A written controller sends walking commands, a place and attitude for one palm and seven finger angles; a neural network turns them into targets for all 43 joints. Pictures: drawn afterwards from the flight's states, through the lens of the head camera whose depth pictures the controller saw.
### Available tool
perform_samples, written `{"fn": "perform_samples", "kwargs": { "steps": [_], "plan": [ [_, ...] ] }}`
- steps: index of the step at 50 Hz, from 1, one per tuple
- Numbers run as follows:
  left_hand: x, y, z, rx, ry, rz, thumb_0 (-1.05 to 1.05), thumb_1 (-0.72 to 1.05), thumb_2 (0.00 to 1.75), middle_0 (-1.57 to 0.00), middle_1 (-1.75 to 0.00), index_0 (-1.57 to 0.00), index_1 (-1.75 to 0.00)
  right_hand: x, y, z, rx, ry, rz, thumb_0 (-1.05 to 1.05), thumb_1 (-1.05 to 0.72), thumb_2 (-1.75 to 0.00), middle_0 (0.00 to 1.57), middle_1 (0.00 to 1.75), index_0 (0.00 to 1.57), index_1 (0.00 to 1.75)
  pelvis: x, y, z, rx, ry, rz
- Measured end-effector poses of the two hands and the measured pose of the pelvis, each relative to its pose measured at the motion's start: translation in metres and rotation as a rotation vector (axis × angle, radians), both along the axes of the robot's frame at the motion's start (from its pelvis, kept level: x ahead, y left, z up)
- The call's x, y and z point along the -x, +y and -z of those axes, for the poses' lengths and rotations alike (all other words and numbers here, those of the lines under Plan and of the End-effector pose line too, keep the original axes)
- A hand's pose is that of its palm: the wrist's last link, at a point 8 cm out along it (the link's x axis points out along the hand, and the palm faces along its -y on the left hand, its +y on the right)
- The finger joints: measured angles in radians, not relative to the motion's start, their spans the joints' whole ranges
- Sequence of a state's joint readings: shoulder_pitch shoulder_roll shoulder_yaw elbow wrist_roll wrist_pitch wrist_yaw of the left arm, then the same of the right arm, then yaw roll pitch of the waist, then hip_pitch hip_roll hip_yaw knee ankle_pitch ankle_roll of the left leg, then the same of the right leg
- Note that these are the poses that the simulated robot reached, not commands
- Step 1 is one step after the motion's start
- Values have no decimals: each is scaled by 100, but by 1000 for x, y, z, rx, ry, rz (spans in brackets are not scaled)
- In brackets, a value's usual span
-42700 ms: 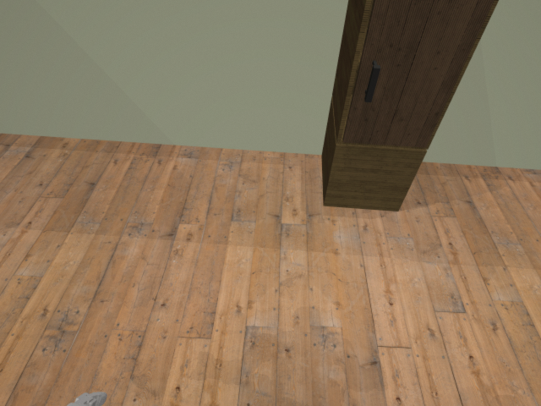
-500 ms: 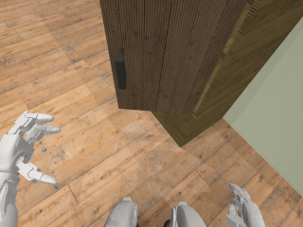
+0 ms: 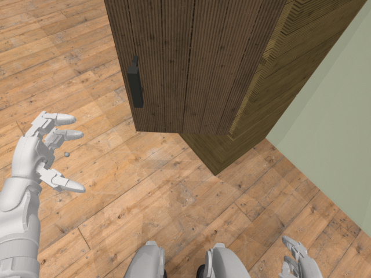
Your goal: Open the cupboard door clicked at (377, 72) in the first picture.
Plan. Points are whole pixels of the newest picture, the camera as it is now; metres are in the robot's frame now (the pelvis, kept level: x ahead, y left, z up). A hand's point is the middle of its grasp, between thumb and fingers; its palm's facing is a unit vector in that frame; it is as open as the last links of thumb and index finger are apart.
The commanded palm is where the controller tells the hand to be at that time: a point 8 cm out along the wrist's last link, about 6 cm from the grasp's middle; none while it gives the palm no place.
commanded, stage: move the hooked fingers beside the handle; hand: left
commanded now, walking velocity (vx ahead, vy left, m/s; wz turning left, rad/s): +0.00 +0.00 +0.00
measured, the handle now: (137, 82) +0.55 +0.14 +0.03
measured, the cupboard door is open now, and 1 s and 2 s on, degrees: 51 51 51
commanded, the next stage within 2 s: slide the fingers in behind the handle in 1.94 s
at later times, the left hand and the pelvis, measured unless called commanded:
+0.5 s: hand (86, 128) +0.42 +0.24 +0.02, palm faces +0.00 -1.00 -0.02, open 14.0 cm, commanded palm +0.40 +0.28 +0.03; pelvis +0.00 +0.00 +0.00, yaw -1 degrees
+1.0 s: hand (107, 103) +0.49 +0.20 +0.03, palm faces +0.00 -1.00 -0.02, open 14.0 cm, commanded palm +0.47 +0.24 +0.03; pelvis +0.00 +0.00 -0.01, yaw -1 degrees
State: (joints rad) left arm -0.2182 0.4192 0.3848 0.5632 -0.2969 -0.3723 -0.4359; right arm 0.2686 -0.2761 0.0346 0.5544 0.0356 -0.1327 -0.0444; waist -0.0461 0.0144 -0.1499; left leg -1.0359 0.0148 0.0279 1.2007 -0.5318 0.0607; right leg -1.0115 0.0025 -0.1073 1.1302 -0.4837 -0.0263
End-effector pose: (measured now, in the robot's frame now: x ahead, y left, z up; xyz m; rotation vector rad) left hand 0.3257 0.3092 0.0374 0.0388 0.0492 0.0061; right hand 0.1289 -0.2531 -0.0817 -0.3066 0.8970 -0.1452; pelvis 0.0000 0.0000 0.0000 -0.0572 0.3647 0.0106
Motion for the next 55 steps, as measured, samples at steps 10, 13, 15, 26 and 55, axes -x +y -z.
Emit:
{"fn": "perform_samples", "kwargs": {
  "steps": [10,13,15,26,55],
  "plan": [
    [-26,-6,5,7,-5,4,-1,-50,30,-30,-120,-30,-120,21,-9,7,12,98,48,1,-90,-89,21,30,21,30,-4,-1,1,-1,16,7],
    [-35,-7,7,12,-2,-3,-1,-50,30,-30,-120,-30,-120,25,-11,9,17,116,57,1,-90,-89,21,30,21,30,-4,-1,2,0,21,7],
    [-40,-9,6,9,-9,0,-1,-50,30,-30,-120,-30,-120,27,-11,10,18,126,62,1,-90,-89,21,30,21,30,-4,-1,2,1,23,8],
    [-73,-19,11,21,-1,-2,-1,-50,30,-30,-120,-30,-120,41,-10,16,14,185,82,1,-90,-89,21,30,21,30,-3,0,6,2,40,13],
    [-151,-57,10,24,-15,1,-1,-50,30,-30,-120,-30,-120,112,-10,30,5,427,180,1,-91,-89,21,30,21,30,0,1,15,8,97,25]
  ]
}}
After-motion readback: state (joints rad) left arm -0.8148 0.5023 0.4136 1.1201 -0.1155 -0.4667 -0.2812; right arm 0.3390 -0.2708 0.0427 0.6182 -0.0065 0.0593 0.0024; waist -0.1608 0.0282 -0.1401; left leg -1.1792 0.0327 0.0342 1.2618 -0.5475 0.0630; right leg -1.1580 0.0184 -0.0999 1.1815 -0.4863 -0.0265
